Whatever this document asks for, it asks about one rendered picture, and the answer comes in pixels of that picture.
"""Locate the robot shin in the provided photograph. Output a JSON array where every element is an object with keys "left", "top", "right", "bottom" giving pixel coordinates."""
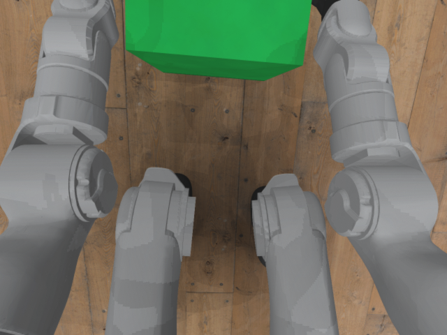
[
  {"left": 115, "top": 167, "right": 185, "bottom": 242},
  {"left": 262, "top": 174, "right": 327, "bottom": 259}
]

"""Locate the left robot forearm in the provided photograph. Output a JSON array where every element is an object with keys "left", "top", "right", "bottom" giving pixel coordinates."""
[{"left": 0, "top": 0, "right": 119, "bottom": 205}]

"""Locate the right robot hand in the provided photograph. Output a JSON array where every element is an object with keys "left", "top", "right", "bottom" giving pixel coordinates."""
[{"left": 312, "top": 0, "right": 340, "bottom": 22}]

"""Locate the right robot forearm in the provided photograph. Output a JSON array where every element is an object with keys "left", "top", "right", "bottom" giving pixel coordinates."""
[{"left": 313, "top": 0, "right": 439, "bottom": 208}]

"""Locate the carton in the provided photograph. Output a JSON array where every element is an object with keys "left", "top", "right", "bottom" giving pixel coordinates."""
[{"left": 125, "top": 0, "right": 312, "bottom": 81}]

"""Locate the right robot shin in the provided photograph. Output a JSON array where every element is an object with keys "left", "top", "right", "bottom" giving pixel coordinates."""
[{"left": 262, "top": 174, "right": 327, "bottom": 259}]

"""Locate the robot left upper arm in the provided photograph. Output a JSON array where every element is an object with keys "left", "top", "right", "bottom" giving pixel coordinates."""
[{"left": 0, "top": 144, "right": 118, "bottom": 335}]

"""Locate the left robot shin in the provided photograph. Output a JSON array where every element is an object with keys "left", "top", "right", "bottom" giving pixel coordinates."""
[{"left": 115, "top": 167, "right": 185, "bottom": 242}]

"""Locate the robot right upper arm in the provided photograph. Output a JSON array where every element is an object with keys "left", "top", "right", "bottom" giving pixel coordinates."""
[{"left": 324, "top": 165, "right": 447, "bottom": 335}]

